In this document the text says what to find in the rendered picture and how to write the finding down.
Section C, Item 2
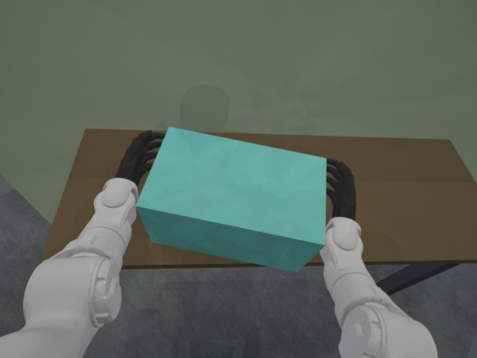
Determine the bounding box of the robot left forearm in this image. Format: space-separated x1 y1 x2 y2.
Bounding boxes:
23 178 139 322

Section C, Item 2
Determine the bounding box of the table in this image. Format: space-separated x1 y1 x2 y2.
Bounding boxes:
39 128 477 296

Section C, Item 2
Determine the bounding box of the robot left upper arm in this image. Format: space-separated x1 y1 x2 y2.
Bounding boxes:
0 257 121 358

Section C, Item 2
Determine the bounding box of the robot right upper arm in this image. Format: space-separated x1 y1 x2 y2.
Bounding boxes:
338 304 437 358

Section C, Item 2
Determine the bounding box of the robot right hand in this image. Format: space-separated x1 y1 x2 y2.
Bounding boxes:
326 158 356 221

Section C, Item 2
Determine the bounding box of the robot left hand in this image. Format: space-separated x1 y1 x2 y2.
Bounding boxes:
115 130 165 186

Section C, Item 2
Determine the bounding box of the robot right forearm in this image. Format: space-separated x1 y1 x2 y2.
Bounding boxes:
320 217 438 358

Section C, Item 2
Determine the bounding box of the carton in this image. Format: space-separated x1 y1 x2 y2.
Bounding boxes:
136 127 326 273

